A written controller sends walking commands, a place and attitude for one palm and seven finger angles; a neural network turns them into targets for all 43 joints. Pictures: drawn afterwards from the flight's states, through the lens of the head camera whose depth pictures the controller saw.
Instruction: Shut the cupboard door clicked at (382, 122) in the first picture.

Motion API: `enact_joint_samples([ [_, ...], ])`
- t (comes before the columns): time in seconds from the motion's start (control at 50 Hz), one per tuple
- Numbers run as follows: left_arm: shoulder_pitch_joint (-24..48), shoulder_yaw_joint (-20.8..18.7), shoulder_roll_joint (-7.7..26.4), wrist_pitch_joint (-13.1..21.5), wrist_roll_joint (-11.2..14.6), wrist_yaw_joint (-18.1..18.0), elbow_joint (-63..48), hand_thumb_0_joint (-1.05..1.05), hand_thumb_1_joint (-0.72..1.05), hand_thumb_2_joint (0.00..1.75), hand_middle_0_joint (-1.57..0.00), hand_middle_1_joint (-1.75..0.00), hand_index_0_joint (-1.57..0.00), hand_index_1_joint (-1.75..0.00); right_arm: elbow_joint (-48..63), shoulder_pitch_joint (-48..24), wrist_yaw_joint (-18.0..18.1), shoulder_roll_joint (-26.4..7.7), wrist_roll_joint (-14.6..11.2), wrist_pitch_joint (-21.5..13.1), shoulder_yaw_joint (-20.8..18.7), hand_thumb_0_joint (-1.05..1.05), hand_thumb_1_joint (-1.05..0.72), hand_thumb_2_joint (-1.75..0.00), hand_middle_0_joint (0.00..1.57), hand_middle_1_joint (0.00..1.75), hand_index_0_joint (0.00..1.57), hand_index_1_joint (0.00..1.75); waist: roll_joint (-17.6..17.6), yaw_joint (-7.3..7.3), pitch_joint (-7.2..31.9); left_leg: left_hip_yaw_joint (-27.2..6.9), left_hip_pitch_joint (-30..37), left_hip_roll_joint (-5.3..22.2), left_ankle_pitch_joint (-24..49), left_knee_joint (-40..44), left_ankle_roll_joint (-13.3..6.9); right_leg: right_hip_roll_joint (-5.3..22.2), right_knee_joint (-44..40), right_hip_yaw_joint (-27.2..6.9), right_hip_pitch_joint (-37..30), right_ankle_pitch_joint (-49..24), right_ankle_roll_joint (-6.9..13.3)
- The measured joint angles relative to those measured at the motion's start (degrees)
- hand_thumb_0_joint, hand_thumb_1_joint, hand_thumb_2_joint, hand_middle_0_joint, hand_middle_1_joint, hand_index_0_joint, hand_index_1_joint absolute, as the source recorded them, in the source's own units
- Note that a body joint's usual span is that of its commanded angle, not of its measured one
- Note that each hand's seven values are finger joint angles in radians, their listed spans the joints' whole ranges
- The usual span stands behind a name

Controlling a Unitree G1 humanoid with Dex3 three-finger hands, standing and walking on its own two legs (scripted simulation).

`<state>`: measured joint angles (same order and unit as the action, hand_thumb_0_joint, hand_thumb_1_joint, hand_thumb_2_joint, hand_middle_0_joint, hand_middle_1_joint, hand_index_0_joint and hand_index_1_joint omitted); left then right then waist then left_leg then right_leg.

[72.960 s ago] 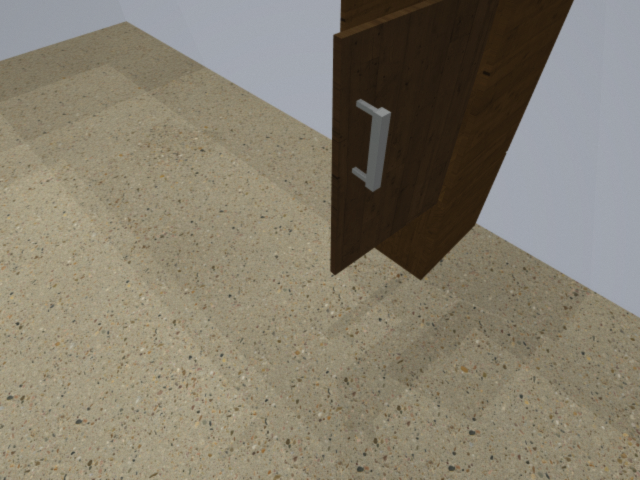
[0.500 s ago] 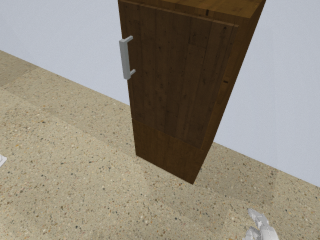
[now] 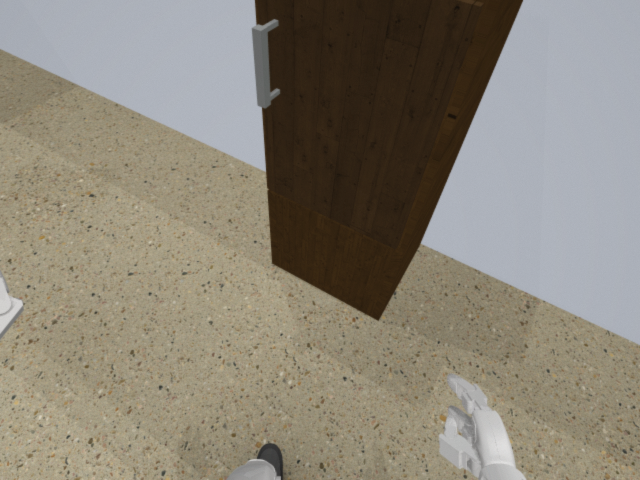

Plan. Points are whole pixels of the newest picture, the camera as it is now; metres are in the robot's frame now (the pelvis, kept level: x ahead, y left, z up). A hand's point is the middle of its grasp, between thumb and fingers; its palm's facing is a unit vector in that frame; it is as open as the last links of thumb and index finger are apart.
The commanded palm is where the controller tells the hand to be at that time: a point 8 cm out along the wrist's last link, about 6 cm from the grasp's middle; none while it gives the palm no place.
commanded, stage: stop stepping back and stand still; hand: left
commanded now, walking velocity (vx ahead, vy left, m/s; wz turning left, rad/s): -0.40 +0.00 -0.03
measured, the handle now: (268, 65) +0.85 +0.22 +0.07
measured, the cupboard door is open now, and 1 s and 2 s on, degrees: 0 0 0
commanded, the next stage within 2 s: let the arm hang, fingers relaxed in 1.54 s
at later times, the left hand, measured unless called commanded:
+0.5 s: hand out of the picture +0.16 +0.29 +0.16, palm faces +0.47 -0.82 -0.33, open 7.4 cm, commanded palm +0.08 +0.32 +0.19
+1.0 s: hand out of the picture +0.13 +0.32 +0.15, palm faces +0.41 -0.84 -0.35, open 7.4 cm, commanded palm +0.06 +0.36 +0.19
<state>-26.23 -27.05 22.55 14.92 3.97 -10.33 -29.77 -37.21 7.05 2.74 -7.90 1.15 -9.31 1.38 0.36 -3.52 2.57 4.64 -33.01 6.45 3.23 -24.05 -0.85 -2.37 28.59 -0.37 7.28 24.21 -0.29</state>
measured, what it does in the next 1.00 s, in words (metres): walks backwards: right foot, then left foot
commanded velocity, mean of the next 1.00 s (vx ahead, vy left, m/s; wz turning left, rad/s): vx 0.08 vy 0.02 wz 0.00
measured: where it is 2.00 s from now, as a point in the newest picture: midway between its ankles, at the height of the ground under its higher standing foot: outside the picture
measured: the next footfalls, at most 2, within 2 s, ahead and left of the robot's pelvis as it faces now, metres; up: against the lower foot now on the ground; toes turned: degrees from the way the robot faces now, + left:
right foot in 0.02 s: -0.10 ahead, -0.14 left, +0.00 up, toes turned +1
left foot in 0.16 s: +0.14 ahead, +0.10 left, +0.00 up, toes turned +1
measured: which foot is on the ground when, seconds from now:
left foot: down 0.00-0.08, up 0.10-0.14, down 0.16-0.60, up 0.62-0.78, down 0.80-1.00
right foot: up 0.00-0.00, down 0.02-0.44, up 0.46-0.58, down 0.60-1.00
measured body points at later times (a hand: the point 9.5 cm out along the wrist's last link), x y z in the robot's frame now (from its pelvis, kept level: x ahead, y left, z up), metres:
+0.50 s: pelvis -0.06 +0.02 -0.01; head -0.08 +0.05 +0.44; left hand +0.12 +0.33 +0.17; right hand +0.04 -0.25 -0.09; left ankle +0.10 +0.10 -0.72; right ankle -0.14 -0.12 -0.72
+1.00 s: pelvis -0.09 +0.07 +0.01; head -0.09 +0.08 +0.46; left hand +0.10 +0.36 +0.17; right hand +0.08 -0.18 -0.06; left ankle -0.05 +0.18 -0.72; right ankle -0.13 -0.06 -0.72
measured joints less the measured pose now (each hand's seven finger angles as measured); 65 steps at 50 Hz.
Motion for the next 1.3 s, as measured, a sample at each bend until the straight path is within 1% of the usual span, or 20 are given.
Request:
enact_joint_samples([
  [0.04,2.8,2.4,-0.7,-0.1,-0.3,1.1,1.1,0.01,0.90,0.90,-0.21,-0.30,-0.21,-0.30,0.1,-2.7,-0.2,-0.3,-0.1,0.5,0.1,0.01,-0.90,-0.90,0.21,0.30,0.20,0.30,0.7,0.14,-2.2,0.5,-1.6,1.3,0.8,-1.1,0.7,-0.6,-2.1,-0.8,0.2,0.6,0.6],
  [0.1,2.1,5.3,0.5,-0.8,-0.8,2.7,0.5,0.01,0.89,0.90,-0.21,-0.30,-0.21,-0.30,-0.7,-1.9,0.5,-0.3,-0.9,2.1,0.1,0.01,-0.90,-0.90,0.21,0.30,0.21,0.30,0.1,2.50,-3.6,-1.7,-0.6,-0.3,-7.7,-4.1,1.9,-0.5,0.7,-1.1,0.4,0.4,0.1],
  [0.2,-8.3,0.6,6.7,-1.4,-0.4,3.9,-4.1,0.01,0.88,0.90,-0.22,-0.30,-0.22,-0.30,1.5,6.1,2.0,-2.5,-1.7,4.5,-0.4,0.01,-0.90,-0.90,0.21,0.30,0.20,0.30,-2.0,7.05,1.6,-2.7,5.0,-3.7,-7.8,-7.0,0.4,0.8,3.5,-1.5,-0.8,2.3,-0.2],
  [0.26,-9.1,-1.2,7.3,-1.4,-0.1,3.1,-0.8,0.01,0.88,0.90,-0.22,-0.30,-0.22,-0.30,1.1,9.7,2.9,-5.3,-1.7,5.4,-1.7,0.01,-0.90,-0.90,0.20,0.30,0.20,0.30,-0.8,7.60,3.5,-3.3,5.6,-4.0,-8.7,-8.2,0.4,1.0,2.3,-1.1,-2.7,1.9,-0.3],
  [0.36,-5.5,-0.3,3.0,-2.2,-0.6,1.3,6.1,0.01,0.89,0.90,-0.22,-0.30,-0.22,-0.30,-1.1,13.5,3.5,-8.9,-1.8,6.0,-4.0,0.02,-0.90,-0.90,0.20,0.30,0.20,0.30,1.2,6.47,3.7,-4.2,4.7,-5.1,-15.5,-13.3,1.3,1.7,3.4,-0.5,-3.7,2.6,-0.8],
  [0.42,-2.2,1.7,0.0,-3.0,-1.0,0.8,7.6,0.01,0.89,0.90,-0.21,-0.30,-0.22,-0.30,-2.6,13.9,3.8,-8.8,-1.9,5.2,-4.2,0.02,-0.90,-0.90,0.20,0.30,0.20,0.30,0.9,5.86,1.6,-4.1,5.0,-5.8,-10.5,-13.3,-0.4,2.3,6.0,-0.1,-3.5,3.8,-1.7],
  [0.48,0.2,2.9,-1.6,-3.7,-1.2,0.9,7.3,0.01,0.89,0.90,-0.21,-0.30,-0.21,-0.30,-2.8,11.7,3.7,-6.1,-1.6,3.7,-3.3,0.02,-0.90,-0.90,0.20,0.30,0.20,0.30,-0.7,5.97,-1.2,-3.5,5.3,-6.7,-7.6,-10.6,-1.4,2.1,9.6,-1.3,-0.8,6.0,-0.2],
  [0.54,0.7,3.2,-0.6,-4.0,-1.3,1.4,3.9,0.02,0.89,0.90,-0.21,-0.30,-0.21,-0.30,-0.9,9.0,2.6,-2.4,-0.7,1.7,-1.7,0.02,-0.90,-0.90,0.20,0.30,0.20,0.30,-1.6,6.17,-4.0,-3.5,6.3,-6.9,-5.8,-3.6,0.5,-0.7,12.0,0.4,3.1,8.0,1.2],
  [0.58,-2.1,2.3,1.8,-3.4,-1.0,1.9,-0.2,0.02,0.89,0.90,-0.21,-0.30,-0.21,-0.30,1.2,8.0,1.5,-0.4,-0.4,0.8,-0.5,0.02,-0.90,-0.90,0.20,0.30,0.20,0.30,-2.0,6.12,-4.6,-3.0,6.3,-7.1,-7.6,-0.3,1.7,-2.0,6.7,2.9,3.0,7.0,2.3],
  [0.6,-4.3,1.4,3.1,-2.9,-0.9,2.1,-2.6,0.02,0.89,0.90,-0.21,-0.30,-0.21,-0.30,2.3,7.6,1.0,0.2,-0.4,0.7,0.0,0.02,-0.90,-0.90,0.20,0.30,0.20,0.30,-2.2,5.99,-4.6,-2.4,5.3,-7.3,-10.6,-0.9,2.2,-2.1,3.9,3.0,3.0,4.0,3.5],
  [0.64,-8.3,-0.1,5.1,-2.1,-0.8,2.4,-6.5,0.02,0.89,0.90,-0.22,-0.30,-0.21,-0.30,2.7,6.7,0.2,0.4,-0.4,1.6,0.6,0.02,-0.90,-0.90,0.20,0.30,0.20,0.30,-1.7,5.03,-4.1,-2.8,2.1,-8.0,-16.8,-10.3,3.0,-1.4,2.8,2.7,3.9,-4.8,4.6],
  [0.68,-10.9,-0.9,6.1,-1.3,-0.7,2.4,-7.2,0.01,0.89,0.90,-0.22,-0.30,-0.22,-0.30,0.9,6.9,-0.1,0.1,-0.5,3.1,0.7,0.02,-0.90,-0.90,0.20,0.30,0.20,0.30,-1.4,3.40,-1.3,-3.5,0.5,-8.7,-19.2,-21.4,3.4,-0.6,1.9,1.5,3.9,-5.4,4.4],
  [0.72,-11.4,-1.4,5.8,-0.9,-0.5,1.8,-4.4,0.01,0.89,0.90,-0.22,-0.30,-0.22,-0.30,-0.4,7.9,0.2,-0.4,-1.0,4.5,0.7,0.01,-0.90,-0.90,0.20,0.30,0.20,0.30,-1.2,2.12,2.0,-3.2,2.8,-8.3,-19.5,-23.9,3.2,0.6,0.3,0.2,3.2,-5.0,3.7],
  [0.82,-1.6,1.5,0.3,-3.9,-1.1,0.1,11.2,0.00,0.89,0.90,-0.22,-0.30,-0.22,-0.30,-1.5,8.9,2.1,-5.1,-2.2,4.2,-0.4,0.01,-0.90,-0.90,0.21,0.30,0.20,0.30,3.7,1.75,4.7,-4.7,15.3,-4.2,-17.4,-7.4,1.3,1.3,1.8,2.3,2.8,-3.0,1.5],
  [0.88,2.6,4.5,-3.7,-7.2,-1.3,0.0,17.1,0.01,0.89,0.90,-0.21,-0.30,-0.21,-0.30,-3.2,6.5,2.8,-6.2,-2.7,5.0,-1.4,0.02,-0.90,-0.90,0.20,0.30,0.20,0.30,2.8,0.50,2.2,-3.4,16.5,-5.5,-17.5,-6.4,1.4,2.8,2.0,1.2,2.3,-3.4,0.7],
  [0.94,1.5,6.8,-4.9,-9.1,-1.6,0.8,14.0,0.01,0.90,0.90,-0.21,-0.30,-0.21,-0.30,-1.2,4.8,2.8,-5.6,-2.5,4.7,-1.2,0.02,-0.90,-0.90,0.20,0.30,0.20,0.30,0.1,1.28,-0.7,-2.1,17.0,-5.8,-16.1,-5.5,0.8,3.3,2.0,0.0,2.6,-4.1,-0.2],
  [1.02,-0.9,7.9,-2.1,-7.9,-1.8,1.4,3.5,0.02,0.89,0.90,-0.21,-0.30,-0.21,-0.30,2.4,3.8,2.5,-3.7,-2.0,3.1,-0.6,0.02,-0.90,-0.90,0.20,0.30,0.20,0.30,-3.6,3.37,-3.1,-2.0,16.4,-5.7,-15.2,-5.3,0.5,3.1,1.9,-0.1,3.4,-5.2,-0.4],
  [1.12,-5.6,1.8,4.6,-2.9,-1.4,1.2,-3.8,0.02,0.89,0.90,-0.22,-0.30,-0.22,-0.30,4.9,4.4,1.7,-2.2,-1.6,2.6,-0.1,0.01,-0.90,-0.90,0.20,0.30,0.20,0.30,-3.8,5.52,-2.2,-2.6,14.6,-4.7,-14.0,-5.0,0.4,2.1,-1.0,0.4,3.9,-7.7,-0.3],
  [1.2,-7.1,-1.4,5.4,-1.6,-0.6,0.9,0.1,0.01,0.89,0.90,-0.22,-0.30,-0.22,-0.30,4.1,5.9,1.4,-2.7,-1.9,3.4,-0.1,0.01,-0.90,-0.90,0.20,0.30,0.20,0.30,-1.3,5.21,-0.8,-2.6,13.9,-4.4,-13.4,-4.8,0.1,1.8,-3.1,0.3,3.8,-9.4,-0.7],
  [1.3,-6.2,1.6,0.2,-4.0,-0.7,0.5,7.7,0.01,0.89,0.90,-0.21,-0.30,-0.21,-0.30,1.3,7.8,1.6,-3.6,-2.2,4.0,-0.2,0.01,-0.90,-0.90,0.20,0.30,0.20,0.30,1.3,3.80,-0.3,-2.2,14.0,-4.9,-12.5,-3.8,-0.4,2.3,-3.9,0.0,3.8,-10.4,-1.3],
])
